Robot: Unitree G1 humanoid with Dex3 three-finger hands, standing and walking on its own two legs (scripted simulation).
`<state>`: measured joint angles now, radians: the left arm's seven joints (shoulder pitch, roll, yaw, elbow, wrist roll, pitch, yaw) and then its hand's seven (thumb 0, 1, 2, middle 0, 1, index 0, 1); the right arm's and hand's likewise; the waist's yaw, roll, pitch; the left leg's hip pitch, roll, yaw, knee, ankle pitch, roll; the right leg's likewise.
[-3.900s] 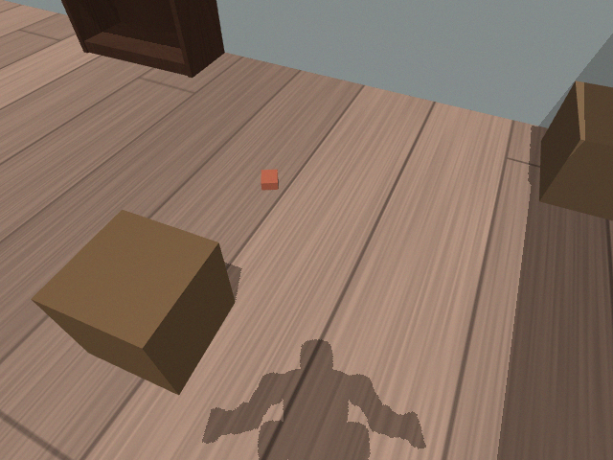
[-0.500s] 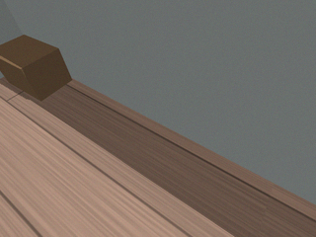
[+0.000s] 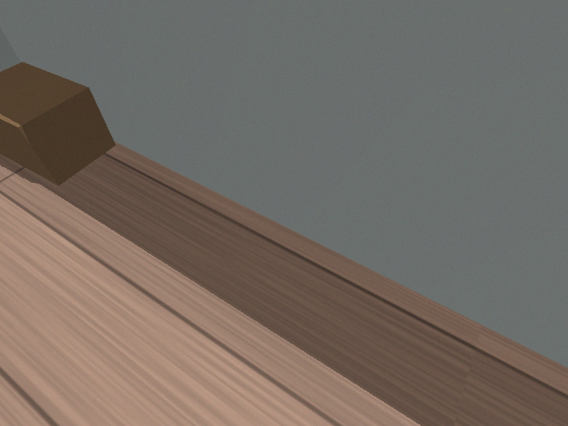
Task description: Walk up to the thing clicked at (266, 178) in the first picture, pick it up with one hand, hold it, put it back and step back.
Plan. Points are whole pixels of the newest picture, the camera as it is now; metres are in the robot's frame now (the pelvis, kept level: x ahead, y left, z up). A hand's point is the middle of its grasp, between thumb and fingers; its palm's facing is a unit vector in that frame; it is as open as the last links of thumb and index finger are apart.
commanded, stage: stand
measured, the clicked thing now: out of the picture +0.04 +1.43 -0.76
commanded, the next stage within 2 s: none
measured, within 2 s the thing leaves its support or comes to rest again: neither
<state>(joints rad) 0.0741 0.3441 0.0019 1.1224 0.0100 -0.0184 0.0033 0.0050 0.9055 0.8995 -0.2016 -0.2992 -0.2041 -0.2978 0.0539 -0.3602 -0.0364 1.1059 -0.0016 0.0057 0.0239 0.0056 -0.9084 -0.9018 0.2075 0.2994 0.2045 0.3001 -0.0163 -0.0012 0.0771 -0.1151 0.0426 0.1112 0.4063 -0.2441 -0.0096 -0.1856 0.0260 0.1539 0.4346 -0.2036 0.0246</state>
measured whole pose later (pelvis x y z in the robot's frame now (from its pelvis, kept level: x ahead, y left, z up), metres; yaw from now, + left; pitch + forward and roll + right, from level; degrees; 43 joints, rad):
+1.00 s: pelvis +0.00 -0.01 +0.01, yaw +3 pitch -2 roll +0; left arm 0.11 0.35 0.00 1.12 0.01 -0.01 -0.01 0.00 0.91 0.90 -0.20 -0.30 -0.20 -0.30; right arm 0.10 -0.35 -0.01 1.13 -0.01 0.00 0.02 0.01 -0.91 -0.90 0.21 0.30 0.20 0.30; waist -0.01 0.00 0.06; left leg -0.10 0.04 0.05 0.33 -0.19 -0.02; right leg -0.14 0.01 0.09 0.34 -0.17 0.02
